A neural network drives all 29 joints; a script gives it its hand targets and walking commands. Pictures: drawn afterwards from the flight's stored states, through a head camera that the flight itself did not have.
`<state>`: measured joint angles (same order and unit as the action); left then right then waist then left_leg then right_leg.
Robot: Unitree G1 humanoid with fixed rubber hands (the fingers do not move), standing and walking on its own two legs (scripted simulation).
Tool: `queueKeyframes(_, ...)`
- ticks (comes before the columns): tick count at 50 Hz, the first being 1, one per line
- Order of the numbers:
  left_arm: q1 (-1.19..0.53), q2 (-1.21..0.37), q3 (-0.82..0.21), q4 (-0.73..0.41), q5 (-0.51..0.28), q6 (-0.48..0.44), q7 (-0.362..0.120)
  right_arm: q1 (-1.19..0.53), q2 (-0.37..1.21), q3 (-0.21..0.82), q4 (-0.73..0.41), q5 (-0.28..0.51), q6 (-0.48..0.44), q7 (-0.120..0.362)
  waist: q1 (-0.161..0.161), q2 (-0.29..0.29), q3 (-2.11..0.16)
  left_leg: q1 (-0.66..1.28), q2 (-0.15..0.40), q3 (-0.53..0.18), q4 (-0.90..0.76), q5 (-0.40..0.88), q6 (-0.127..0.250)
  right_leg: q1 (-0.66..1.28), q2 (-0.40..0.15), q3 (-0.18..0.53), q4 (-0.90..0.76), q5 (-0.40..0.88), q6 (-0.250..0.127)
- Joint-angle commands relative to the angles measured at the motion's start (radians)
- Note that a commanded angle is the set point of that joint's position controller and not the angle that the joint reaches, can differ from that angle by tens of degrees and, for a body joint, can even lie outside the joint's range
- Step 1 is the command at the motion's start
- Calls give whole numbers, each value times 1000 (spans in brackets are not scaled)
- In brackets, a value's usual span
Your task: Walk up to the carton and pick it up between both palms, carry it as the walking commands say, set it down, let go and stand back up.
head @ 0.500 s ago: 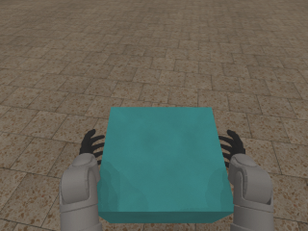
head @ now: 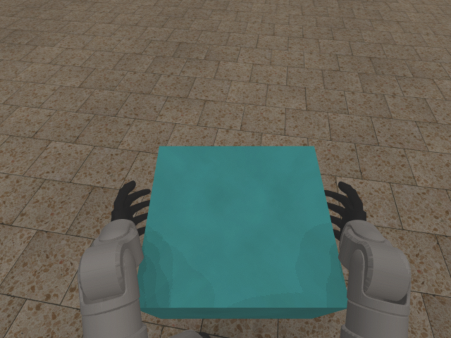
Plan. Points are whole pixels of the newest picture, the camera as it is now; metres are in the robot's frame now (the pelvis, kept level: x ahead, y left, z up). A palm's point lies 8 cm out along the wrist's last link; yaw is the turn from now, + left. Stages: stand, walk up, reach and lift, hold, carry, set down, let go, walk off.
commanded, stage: carry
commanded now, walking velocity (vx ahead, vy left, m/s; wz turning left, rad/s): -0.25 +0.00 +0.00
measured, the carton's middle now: (236, 233) +0.29 +0.00 +0.01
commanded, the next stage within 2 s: none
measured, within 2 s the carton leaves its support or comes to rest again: neither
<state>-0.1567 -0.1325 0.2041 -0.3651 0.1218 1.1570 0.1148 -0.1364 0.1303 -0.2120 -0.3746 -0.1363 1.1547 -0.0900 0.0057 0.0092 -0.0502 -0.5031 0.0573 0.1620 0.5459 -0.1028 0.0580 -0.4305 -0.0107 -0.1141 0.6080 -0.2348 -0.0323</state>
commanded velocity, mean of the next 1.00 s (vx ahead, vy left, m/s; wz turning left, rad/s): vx -0.25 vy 0.00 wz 0.00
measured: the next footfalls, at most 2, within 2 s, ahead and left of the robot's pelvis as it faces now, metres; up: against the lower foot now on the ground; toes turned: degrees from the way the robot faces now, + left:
left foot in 0.40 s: -0.04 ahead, +0.14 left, +0.00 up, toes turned +7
right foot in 0.74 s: -0.15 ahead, -0.12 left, +0.00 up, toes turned -5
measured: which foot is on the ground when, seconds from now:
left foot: down 0.00-0.18, up 0.20-0.38, down 0.40-0.76, up 0.78-1.00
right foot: down 0.00-0.42, up 0.44-0.72, down 0.74-1.00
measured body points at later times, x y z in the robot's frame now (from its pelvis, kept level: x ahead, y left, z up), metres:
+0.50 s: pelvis -0.08 +0.02 +0.01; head -0.06 +0.04 +0.46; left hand +0.19 +0.21 +0.07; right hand +0.19 -0.15 +0.08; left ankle -0.08 +0.13 -0.72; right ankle -0.01 -0.10 -0.69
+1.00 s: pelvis -0.24 +0.00 +0.01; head -0.22 -0.01 +0.46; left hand +0.04 +0.17 +0.09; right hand +0.03 -0.19 +0.08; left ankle -0.26 +0.12 -0.69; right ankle -0.19 -0.12 -0.72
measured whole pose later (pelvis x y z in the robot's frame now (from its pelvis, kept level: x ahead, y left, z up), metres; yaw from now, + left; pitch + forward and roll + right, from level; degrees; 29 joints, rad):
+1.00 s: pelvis -0.24 +0.00 +0.01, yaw +1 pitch +5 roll +2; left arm -0.15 -0.13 0.21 -0.37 0.14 1.13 0.07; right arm -0.12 0.13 -0.20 -0.41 -0.11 1.15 -0.12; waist -0.04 -0.01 -0.05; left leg -0.44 0.02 0.09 0.82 -0.48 -0.05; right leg -0.43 -0.08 -0.07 0.53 -0.18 -0.01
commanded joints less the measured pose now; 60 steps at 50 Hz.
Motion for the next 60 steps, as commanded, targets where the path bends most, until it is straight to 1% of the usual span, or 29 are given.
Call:
queueKeyframes(1, -475, -847, -803, -28, -448, 25, -346, -483, 840, 802, -28, 448, 27, 330, 2, 47, -269, 176, 194, -255, -179, -225, -12, 6, -130, 141, -97, -111, -9)
queueKeyframes(6, -477, -853, -800, -2, -451, 23, -354, -484, 845, 802, -9, 431, 24, 329, 8, 67, -267, 69, 204, -230, -231, -344, -18, 72, -107, 112, -48, -147, -21)
queueKeyframes(9, -495, -857, -799, -3, -454, 20, -357, -514, 851, 805, -22, 432, 20, 332, 10, -126, -245, 60, 77, -90, 20, -302, -66, 18, -264, 320, -335, -279, -75)
queueKeyframes(11, -484, -869, -797, 2, -449, 23, -359, -529, 839, 803, -25, 434, 21, 332, 12, -192, -257, 64, 6, -86, 399, -313, -75, -11, -377, 333, -345, -97, -149)
queueKeyframes(13, -485, -877, -797, -3, -445, 22, -355, -514, 849, 800, -8, 443, 15, 331, 11, -142, -280, 11, -13, -114, 532, -352, -74, 46, -354, 254, -276, 153, -155)
queueKeyframes(16, -453, -871, -776, -3, -431, 17, -340, -510, 845, 812, -26, 469, 14, 331, 10, -171, -323, -9, -25, -81, 319, -393, -85, 226, -299, 189, -184, 437, -118)
queueKeyframes(19, -418, -842, -756, -8, -414, 16, -327, -479, 834, 819, -30, 479, 23, 337, 2, -206, -365, 147, -30, -69, -46, -251, -73, 275, -287, 193, -169, 457, -68)
queueKeyframes(20, -405, -840, -754, -4, -407, 15, -325, -465, 830, 814, -22, 476, 23, 341, 8, -166, -369, 250, 25, -132, -157, -183, -68, 221, -257, 178, -151, 374, -14)
queueKeyframes(21, -412, -838, -760, -5, -408, 14, -324, -445, 827, 801, -20, 466, 23, 347, 11, -38, -367, 350, 137, -281, -189, -90, -51, 106, -209, 149, -61, 192, 34)
queueKeyframes(22, -413, -859, -772, -27, -398, 15, -329, -425, 821, 791, 5, 443, 12, 350, 2, 296, -295, 344, 331, -462, -170, 232, 57, -121, -98, 25, 41, -98, 79)
queueKeyframes(23, -427, -871, -804, -19, -409, 12, -327, -465, 838, 805, -34, 459, 10, 351, -9, 310, -293, 335, 389, -444, -127, 554, 127, -133, -55, 25, 282, -337, 72)
queueKeyframes(24, -429, -875, -815, -28, -420, 7, -326, -446, 842, 799, -25, 469, 13, 353, -18, 222, -299, 327, 372, -403, -110, 673, 146, -143, -19, 86, 428, -351, 66)
queueKeyframes(26, -472, -888, -836, -89, -466, -6, -332, -455, 835, 793, -87, 467, 7, 345, -4, 143, -291, 327, 299, -290, -72, 677, 104, -155, -13, 113, 549, -262, 59)
queueKeyframes(28, -468, -863, -838, -98, -478, -4, -335, -437, 816, 782, -90, 450, 7, 335, 2, 154, -306, 390, 241, -235, -46, 639, 75, -168, -5, 71, 497, -238, 77)
queueKeyframes(34, -409, -833, -828, -64, -488, 24, -349, -356, 788, 758, -34, 395, 11, 315, -12, 234, -345, 459, 251, -292, -68, 573, 85, -25, 9, 5, 63, -231, 65)
queueKeyframes(36, -397, -838, -819, -39, -488, 28, -357, -349, 788, 760, -15, 380, 11, 312, -5, 182, -339, 367, 201, -253, -24, 476, 29, 134, -36, 31, -214, -21, 54)
queueKeyframes(37, -393, -834, -807, -23, -483, 27, -362, -354, 790, 766, -4, 374, 11, 312, -8, 99, -324, 252, 166, -232, 11, 332, -13, 232, -110, 115, -276, 23, 43)
queueKeyframes(38, -396, -819, -799, -26, -479, 22, -367, -363, 800, 778, -1, 370, 9, 312, -7, -94, -320, 80, 115, -187, 90, 4, -58, 327, -290, 271, -258, 332, 3)
queueKeyframes(39, -373, -838, -795, -5, -470, 10, -371, -440, 816, 801, -76, 398, 5, 319, 11, -397, -269, -48, 7, -65, 232, -426, -95, 253, -437, 391, -243, 676, -129)
queueKeyframes(40, -439, -846, -791, -42, -478, 7, -376, -488, 845, 822, -68, 407, -3, 318, 12, -316, -264, -49, -22, -125, 451, -521, -99, 231, -431, 354, -219, 794, -167)
queueKeyframes(42, -439, -863, -791, -66, -470, -2, -372, -520, 860, 858, -102, 442, -12, 315, 5, -173, -275, -39, -29, -141, 610, -411, -94, 199, -327, 203, -199, 641, -124)
queueKeyframes(45, -408, -833, -753, -60, -429, -5, -352, -523, 842, 859, -112, 475, -5, 317, 0, -187, -286, -60, -20, -95, 498, -372, -117, 264, -259, 127, -166, 581, -101)
queueKeyframes(50, -361, -792, -733, -17, -382, 8, -329, -460, 803, 841, -43, 473, 26, 332, 7, -223, -324, 84, -38, -69, 97, -353, -98, 321, -301, 242, -176, 484, -114)
queueKeyframes(52, -360, -790, -735, 11, -377, 10, -326, -445, 802, 830, -7, 466, 30, 342, 2, -184, -319, 249, 3, -92, -183, -172, -97, 237, -261, 222, -164, 368, -36)
queueKeyframes(53, -372, -798, -745, 17, -380, 9, -326, -438, 803, 815, 6, 461, 30, 349, 10, -94, -319, 349, 91, -205, -243, -144, -88, 142, -219, 200, -108, 217, 18)
queueKeyframes(54, -376, -822, -748, 1, -376, 10, -329, -435, 802, 807, 14, 451, 18, 354, 14, 194, -287, 386, 305, -416, -204, 148, -1, -53, -112, 92, 9, -16, 81)
queueKeyframes(55, -421, -837, -783, -15, -396, 8, -333, -448, 817, 803, 10, 449, 11, 354, -7, 319, -253, 292, 388, -413, -184, 389, 95, -85, -62, 38, 221, -306, 83)
queueKeyframes(57, -482, -859, -823, -47, -442, -3, -337, -434, 839, 783, 8, 452, 9, 354, -13, 178, -228, 222, 336, -338, -173, 395, 112, -101, -17, 122, 484, -309, 64)
queueKeyframes(60, -515, -853, -837, -60, -483, -5, -347, -451, 828, 773, -35, 431, 1, 337, 0, 172, -240, 257, 231, -223, -151, 222, 65, -127, -16, 82, 516, -207, 75)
